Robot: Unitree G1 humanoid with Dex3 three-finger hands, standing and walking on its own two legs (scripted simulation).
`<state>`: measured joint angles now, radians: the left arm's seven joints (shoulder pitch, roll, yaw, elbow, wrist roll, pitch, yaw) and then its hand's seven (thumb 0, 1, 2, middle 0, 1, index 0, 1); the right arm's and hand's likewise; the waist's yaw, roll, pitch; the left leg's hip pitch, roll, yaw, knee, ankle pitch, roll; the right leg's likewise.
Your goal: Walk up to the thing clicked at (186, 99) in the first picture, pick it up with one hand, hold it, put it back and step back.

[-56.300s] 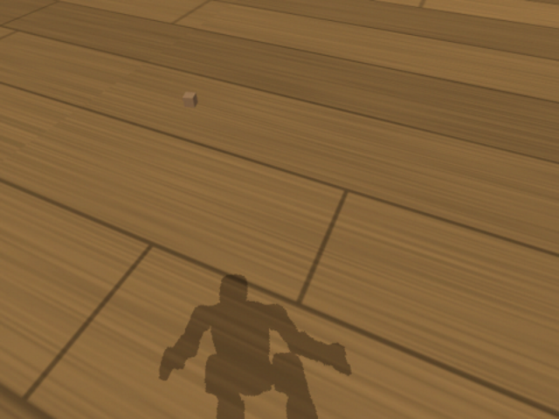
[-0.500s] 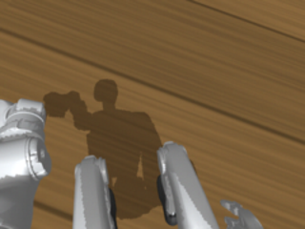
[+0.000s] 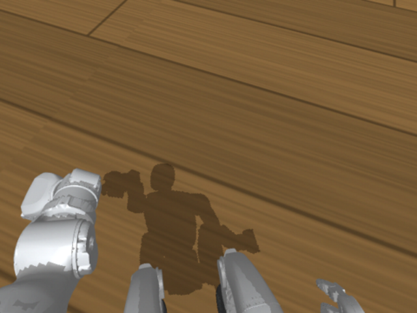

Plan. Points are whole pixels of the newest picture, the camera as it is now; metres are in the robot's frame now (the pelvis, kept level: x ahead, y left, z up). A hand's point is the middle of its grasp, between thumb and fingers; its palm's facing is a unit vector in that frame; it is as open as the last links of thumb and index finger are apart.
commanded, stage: lift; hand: left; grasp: from above
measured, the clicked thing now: (71, 204) +0.38 +0.27 -0.09
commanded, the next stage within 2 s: hold in 0.46 s
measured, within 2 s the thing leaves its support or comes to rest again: neither
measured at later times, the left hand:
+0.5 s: hand (58, 187) +0.37 +0.24 +0.02, palm faces -0.10 -0.47 -0.88, open 10.1 cm
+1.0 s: hand (51, 170) +0.39 +0.24 +0.06, palm faces -0.08 -0.46 -0.88, open 9.9 cm
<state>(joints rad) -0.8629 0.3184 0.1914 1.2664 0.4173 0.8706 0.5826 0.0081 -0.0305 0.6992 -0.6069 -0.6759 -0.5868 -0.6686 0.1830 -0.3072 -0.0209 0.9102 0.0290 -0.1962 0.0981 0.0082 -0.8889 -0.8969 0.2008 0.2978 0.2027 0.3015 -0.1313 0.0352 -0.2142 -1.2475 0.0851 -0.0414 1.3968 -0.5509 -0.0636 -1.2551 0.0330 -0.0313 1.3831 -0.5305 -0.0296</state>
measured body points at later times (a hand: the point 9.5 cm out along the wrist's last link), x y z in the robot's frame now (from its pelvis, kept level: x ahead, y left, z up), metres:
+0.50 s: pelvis +0.03 +0.01 +0.08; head +0.10 -0.01 +0.52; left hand +0.37 +0.26 +0.07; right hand +0.11 -0.26 -0.06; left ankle +0.05 +0.16 -0.59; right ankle +0.06 -0.10 -0.59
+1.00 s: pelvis +0.06 +0.01 +0.10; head +0.12 +0.00 +0.55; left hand +0.39 +0.26 +0.11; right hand +0.16 -0.26 -0.03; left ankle +0.05 +0.16 -0.59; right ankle +0.06 -0.10 -0.59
